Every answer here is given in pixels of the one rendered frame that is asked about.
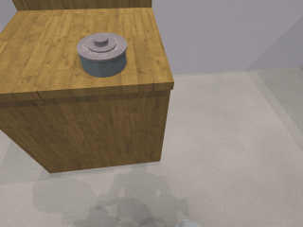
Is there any table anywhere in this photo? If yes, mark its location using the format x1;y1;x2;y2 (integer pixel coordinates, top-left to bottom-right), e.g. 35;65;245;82
0;0;174;174

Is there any pot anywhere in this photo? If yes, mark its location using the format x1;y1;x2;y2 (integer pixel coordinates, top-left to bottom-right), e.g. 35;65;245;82
79;52;127;78

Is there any lid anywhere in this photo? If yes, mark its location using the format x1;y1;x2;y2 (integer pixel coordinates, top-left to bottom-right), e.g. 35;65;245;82
76;32;128;62

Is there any knob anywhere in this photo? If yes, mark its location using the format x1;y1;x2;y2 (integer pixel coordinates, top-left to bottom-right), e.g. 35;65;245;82
94;35;109;45

